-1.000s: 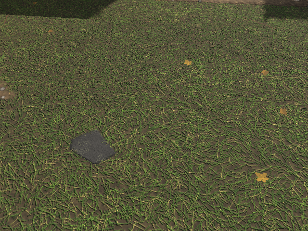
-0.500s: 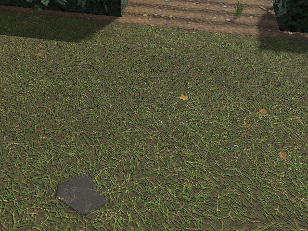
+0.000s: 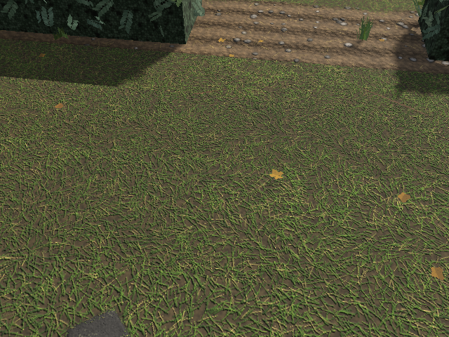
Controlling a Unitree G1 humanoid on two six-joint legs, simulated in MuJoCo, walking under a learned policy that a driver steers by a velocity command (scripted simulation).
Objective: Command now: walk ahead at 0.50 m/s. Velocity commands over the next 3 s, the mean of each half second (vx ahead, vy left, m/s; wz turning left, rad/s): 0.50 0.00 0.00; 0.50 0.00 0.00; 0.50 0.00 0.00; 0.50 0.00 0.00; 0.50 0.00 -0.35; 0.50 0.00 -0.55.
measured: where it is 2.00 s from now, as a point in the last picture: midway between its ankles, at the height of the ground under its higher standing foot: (230, 226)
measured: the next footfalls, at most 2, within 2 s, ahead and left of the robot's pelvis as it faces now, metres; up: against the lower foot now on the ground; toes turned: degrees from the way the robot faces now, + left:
left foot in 0.26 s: +0.29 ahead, +0.08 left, -0.18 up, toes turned +2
right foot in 0.64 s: +0.55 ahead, -0.10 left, -0.18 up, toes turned -4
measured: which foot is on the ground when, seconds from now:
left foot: up 0.00-0.24, down 0.26-0.66, up 0.68-1.00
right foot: down 0.00-0.26, up 0.28-0.62, down 0.64-1.00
